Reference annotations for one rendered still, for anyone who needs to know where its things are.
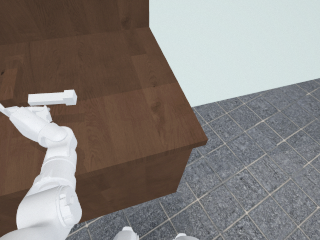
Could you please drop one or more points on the left robot thigh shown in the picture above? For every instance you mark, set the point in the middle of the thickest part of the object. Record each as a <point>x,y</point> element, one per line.
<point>126,235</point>

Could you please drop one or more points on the left robot hand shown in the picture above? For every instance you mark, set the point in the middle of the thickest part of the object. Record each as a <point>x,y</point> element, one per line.
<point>28,120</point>

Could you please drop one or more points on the robot left forearm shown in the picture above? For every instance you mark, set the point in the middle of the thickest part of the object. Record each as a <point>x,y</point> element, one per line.
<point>59,165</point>

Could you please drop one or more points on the counter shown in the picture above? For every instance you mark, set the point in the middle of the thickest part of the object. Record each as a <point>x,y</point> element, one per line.
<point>134,126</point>

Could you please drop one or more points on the left robot upper arm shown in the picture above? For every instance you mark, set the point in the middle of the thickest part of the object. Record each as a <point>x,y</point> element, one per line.
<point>47,215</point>

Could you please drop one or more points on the left robot shin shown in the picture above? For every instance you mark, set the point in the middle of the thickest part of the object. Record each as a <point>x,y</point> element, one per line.
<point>127,228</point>

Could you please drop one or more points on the tap lever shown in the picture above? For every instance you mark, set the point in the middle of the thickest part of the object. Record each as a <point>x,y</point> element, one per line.
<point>67,97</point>

